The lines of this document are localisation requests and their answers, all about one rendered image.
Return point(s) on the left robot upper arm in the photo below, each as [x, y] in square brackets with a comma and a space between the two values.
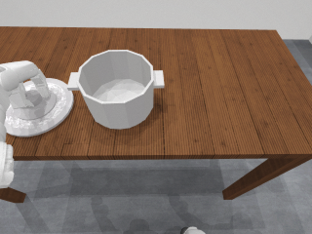
[6, 164]

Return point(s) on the robot left hand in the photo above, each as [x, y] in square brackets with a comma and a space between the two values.
[26, 70]

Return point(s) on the knob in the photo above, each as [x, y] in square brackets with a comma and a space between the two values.
[34, 97]

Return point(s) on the pot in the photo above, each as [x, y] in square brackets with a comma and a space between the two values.
[118, 87]

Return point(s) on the right robot shin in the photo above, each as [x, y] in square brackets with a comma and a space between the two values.
[190, 228]

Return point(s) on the lid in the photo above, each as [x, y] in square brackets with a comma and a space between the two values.
[34, 121]

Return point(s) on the robot left forearm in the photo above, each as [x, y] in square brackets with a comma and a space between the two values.
[9, 81]

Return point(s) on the table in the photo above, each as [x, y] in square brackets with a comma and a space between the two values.
[228, 94]

